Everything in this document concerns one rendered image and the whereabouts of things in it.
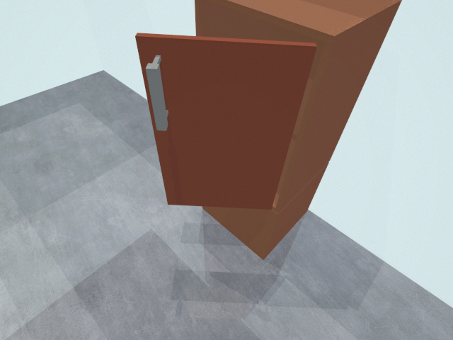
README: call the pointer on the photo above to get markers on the handle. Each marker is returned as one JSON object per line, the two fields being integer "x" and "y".
{"x": 157, "y": 94}

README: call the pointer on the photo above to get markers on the cupboard door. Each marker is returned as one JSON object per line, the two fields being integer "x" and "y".
{"x": 232, "y": 107}

